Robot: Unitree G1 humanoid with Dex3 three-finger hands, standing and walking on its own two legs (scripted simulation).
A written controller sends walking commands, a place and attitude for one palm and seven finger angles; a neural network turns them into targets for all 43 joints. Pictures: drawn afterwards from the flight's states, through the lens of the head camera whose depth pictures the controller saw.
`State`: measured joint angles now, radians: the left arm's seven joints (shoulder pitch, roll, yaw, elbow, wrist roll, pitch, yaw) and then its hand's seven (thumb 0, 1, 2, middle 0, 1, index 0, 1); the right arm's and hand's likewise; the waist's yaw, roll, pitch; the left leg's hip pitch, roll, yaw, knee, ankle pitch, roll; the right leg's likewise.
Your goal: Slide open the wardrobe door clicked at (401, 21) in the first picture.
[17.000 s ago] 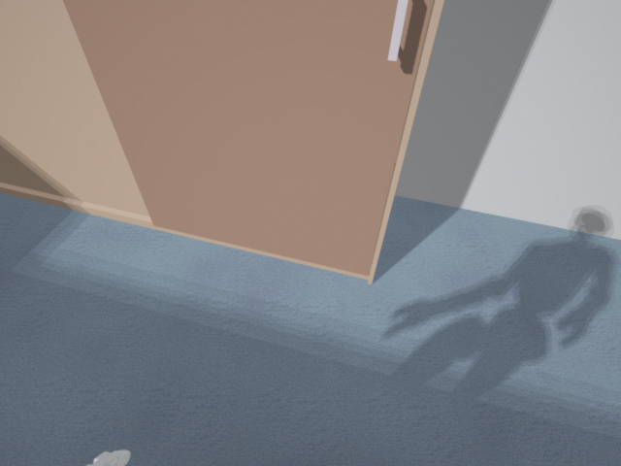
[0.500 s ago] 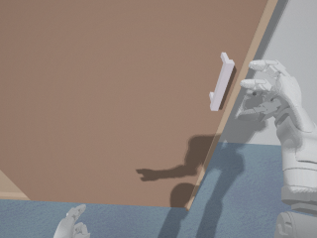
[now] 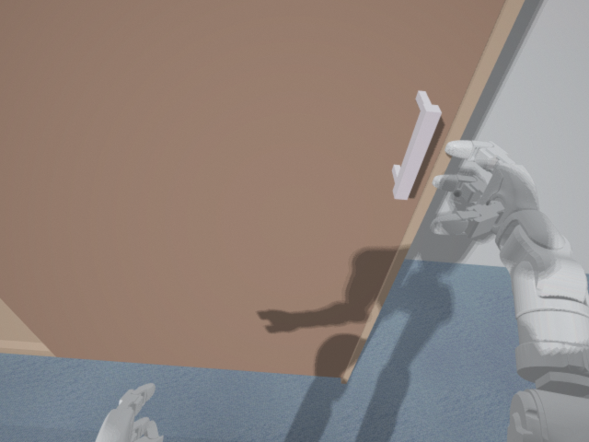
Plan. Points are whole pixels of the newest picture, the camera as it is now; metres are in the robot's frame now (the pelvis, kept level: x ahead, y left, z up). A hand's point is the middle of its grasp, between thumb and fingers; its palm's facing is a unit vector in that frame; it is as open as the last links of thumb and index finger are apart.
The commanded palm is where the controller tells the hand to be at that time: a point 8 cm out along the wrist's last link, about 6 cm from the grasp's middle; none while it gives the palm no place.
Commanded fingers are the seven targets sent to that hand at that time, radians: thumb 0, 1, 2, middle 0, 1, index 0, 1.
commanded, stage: move the hooked fingers beside the handle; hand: right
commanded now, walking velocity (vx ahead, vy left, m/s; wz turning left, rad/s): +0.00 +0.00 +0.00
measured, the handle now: (411, 147) +0.47 -0.12 +0.20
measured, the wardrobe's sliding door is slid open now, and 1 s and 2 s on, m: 0.00 0.00 0.00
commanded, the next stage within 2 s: feel for the door with the fingertips in 1.18 s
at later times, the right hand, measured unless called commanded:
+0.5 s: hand (465, 181) +0.38 -0.16 +0.22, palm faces -0.01 +1.00 -0.01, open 14.0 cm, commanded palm +0.37 -0.22 +0.21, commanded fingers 0.00 0.50 -0.30 0.30 1.20 0.30 1.20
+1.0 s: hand (457, 175) +0.41 -0.17 +0.20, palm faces +0.00 +1.00 -0.01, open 14.0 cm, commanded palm +0.38 -0.22 +0.20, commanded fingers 0.00 0.50 -0.30 0.30 1.20 0.30 1.20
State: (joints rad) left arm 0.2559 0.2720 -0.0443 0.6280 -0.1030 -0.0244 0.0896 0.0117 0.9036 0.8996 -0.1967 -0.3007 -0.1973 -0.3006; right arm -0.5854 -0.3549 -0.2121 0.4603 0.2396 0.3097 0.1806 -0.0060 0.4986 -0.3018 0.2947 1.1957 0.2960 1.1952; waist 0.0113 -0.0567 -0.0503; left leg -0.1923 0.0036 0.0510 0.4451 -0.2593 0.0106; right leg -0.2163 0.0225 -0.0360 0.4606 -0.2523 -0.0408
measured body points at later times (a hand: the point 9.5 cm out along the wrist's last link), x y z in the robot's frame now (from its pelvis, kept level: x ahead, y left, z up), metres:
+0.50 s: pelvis +0.01 +0.01 +0.00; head -0.01 +0.02 +0.45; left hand +0.16 +0.26 -0.09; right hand +0.37 -0.22 +0.22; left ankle -0.02 +0.11 -0.74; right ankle -0.01 -0.09 -0.74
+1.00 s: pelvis +0.01 +0.01 +0.00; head -0.01 +0.03 +0.45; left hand +0.15 +0.26 -0.10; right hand +0.41 -0.23 +0.21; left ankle -0.02 +0.11 -0.74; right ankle -0.01 -0.09 -0.74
